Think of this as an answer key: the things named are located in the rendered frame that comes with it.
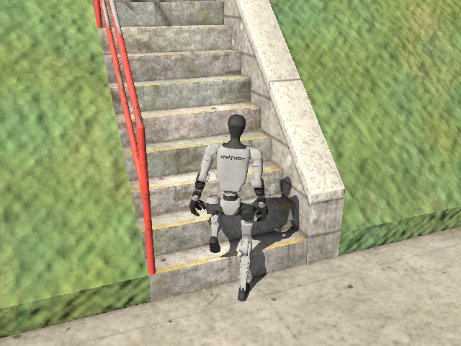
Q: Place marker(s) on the stairs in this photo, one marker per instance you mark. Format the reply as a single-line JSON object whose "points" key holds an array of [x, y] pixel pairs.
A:
{"points": [[188, 83]]}

